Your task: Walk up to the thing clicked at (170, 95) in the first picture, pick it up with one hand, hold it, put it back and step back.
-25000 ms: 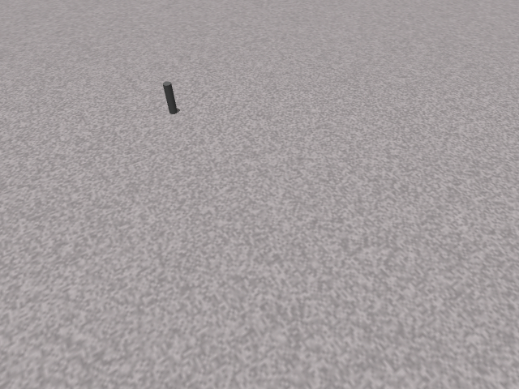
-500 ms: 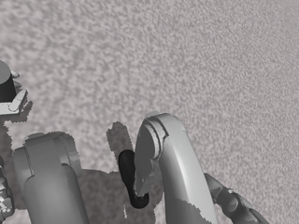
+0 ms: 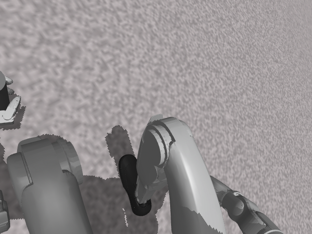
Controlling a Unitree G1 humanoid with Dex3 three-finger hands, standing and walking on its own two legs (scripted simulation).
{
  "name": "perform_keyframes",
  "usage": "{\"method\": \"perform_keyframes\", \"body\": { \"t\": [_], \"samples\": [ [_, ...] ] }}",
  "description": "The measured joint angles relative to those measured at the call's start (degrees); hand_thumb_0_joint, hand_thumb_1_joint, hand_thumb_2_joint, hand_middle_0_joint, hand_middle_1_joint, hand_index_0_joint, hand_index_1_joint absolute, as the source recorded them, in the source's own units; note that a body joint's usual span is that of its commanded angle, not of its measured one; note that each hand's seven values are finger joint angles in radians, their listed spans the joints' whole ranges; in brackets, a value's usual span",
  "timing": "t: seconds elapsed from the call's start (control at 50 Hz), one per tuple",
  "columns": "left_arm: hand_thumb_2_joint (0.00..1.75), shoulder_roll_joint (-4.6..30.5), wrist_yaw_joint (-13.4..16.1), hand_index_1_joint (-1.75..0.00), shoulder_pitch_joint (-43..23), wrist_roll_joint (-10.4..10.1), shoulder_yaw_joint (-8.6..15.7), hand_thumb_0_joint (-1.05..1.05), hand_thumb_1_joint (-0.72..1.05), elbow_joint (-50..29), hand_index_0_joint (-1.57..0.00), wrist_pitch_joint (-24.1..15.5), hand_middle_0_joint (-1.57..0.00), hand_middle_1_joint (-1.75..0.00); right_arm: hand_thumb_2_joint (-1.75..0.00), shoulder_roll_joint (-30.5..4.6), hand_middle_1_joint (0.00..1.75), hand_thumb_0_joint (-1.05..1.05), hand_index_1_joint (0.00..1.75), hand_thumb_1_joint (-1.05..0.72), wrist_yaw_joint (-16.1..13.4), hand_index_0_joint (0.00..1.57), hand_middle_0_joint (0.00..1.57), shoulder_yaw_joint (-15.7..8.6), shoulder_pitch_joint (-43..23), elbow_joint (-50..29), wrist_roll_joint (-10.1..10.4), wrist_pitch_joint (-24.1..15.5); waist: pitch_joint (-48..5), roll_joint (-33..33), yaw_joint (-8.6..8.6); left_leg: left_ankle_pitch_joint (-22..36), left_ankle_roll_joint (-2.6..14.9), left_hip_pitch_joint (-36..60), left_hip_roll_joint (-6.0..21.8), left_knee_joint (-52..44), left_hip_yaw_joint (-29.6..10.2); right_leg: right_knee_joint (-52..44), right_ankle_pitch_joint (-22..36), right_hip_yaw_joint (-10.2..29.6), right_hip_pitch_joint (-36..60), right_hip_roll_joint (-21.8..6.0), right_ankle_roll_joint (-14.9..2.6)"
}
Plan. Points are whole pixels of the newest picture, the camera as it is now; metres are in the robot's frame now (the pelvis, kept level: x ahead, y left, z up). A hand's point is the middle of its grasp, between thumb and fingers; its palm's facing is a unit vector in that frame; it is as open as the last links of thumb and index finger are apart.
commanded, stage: loosen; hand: left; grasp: from the side
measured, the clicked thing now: out of the picture +0.43 +0.24 -0.17
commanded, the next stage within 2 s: open in 0.20 s
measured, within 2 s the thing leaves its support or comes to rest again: neither
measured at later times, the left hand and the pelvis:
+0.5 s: hand out of the picture +0.42 +0.23 -0.17, palm faces +0.13 -0.99 +0.02, open 8.5 cm; pelvis +0.00 +0.00 +0.00, yaw -1 degrees
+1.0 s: hand out of the picture +0.43 +0.28 -0.13, palm faces +0.22 -0.98 -0.03, open 14.2 cm; pelvis +0.00 +0.00 +0.00, yaw +0 degrees
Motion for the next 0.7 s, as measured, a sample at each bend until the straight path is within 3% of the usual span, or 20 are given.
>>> {"method": "perform_keyframes", "body": {
  "t": [0.24,0.32,0.42,0.7],
  "samples": [
    [1.07,-0.2,-0.2,-1.06,1.2,-1.3,-0.8,-0.01,0.00,-0.9,-0.89,-0.5,-0.91,-1.04,-0.90,-0.3,0.30,0.00,0.30,-0.89,0.1,0.21,0.20,0.0,-0.4,0.4,0.0,-0.5,0.0,-0.1,0.43,-0.1,0.22,-0.1,0.0,0.4,-0.3,0.1,0.0,-0.2,0.1,0.1,0.32],
    [0.97,-0.4,-0.5,-1.00,0.8,-2.0,-0.8,-0.01,0.03,-1.0,-0.90,-0.7,-0.91,-0.98,-0.90,-0.2,0.30,0.00,0.30,-0.90,0.1,0.21,0.20,0.1,-0.5,0.3,0.2,-0.7,-0.2,-0.4,0.44,-0.1,0.32,0.0,0.0,0.6,-0.4,0.0,0.0,-0.3,0.3,0.2,0.13],
    [0.82,-0.1,-0.7,-0.90,0.9,-1.4,-0.9,0.00,0.04,-1.0,-0.89,-0.7,-0.90,-0.88,-0.90,-0.1,0.30,0.00,0.30,-0.90,0.1,0.21,0.20,0.2,-0.5,-0.2,0.1,-0.6,-0.2,-0.6,0.40,-0.1,0.51,0.1,0.1,0.6,-0.6,-0.2,0.1,-0.5,0.6,0.3,-0.24],
    [0.46,0.2,-0.2,-0.55,0.7,-1.5,-1.7,0.00,-0.16,-0.5,-0.66,-0.7,-0.67,-0.54,-0.90,0.0,0.30,0.00,0.30,-0.90,0.4,0.21,0.20,0.4,-0.1,-0.1,0.1,-0.8,-0.4,-0.3,0.53,0.2,1.12,-0.1,0.2,0.6,-0.3,-0.5,0.2,-0.4,0.8,0.4,-0.17]
  ]
}}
